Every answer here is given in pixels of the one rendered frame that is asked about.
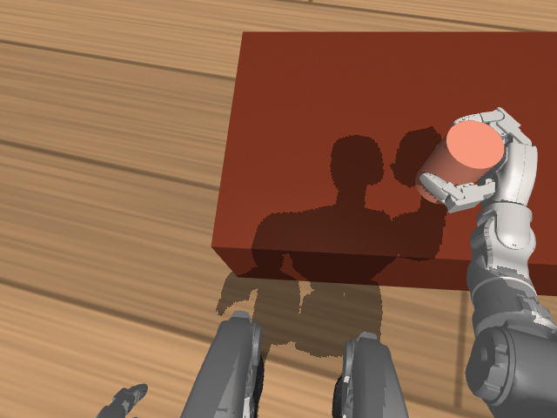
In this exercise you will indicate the right robot arm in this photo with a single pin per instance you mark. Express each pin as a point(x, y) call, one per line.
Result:
point(513, 363)

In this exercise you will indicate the right robot hand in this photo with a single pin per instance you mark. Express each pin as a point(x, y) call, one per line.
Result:
point(512, 179)

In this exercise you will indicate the can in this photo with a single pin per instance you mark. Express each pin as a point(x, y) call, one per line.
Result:
point(468, 151)

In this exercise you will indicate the left robot hand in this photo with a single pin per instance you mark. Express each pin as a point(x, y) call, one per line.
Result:
point(123, 402)

